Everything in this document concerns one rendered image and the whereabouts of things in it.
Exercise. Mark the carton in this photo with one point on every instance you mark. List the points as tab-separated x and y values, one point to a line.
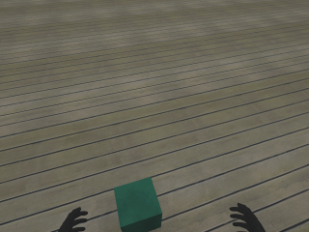
138	206

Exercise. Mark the robot right hand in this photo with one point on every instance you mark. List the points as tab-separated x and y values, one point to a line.
252	224

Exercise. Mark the robot left hand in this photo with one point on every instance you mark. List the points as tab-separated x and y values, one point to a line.
71	221

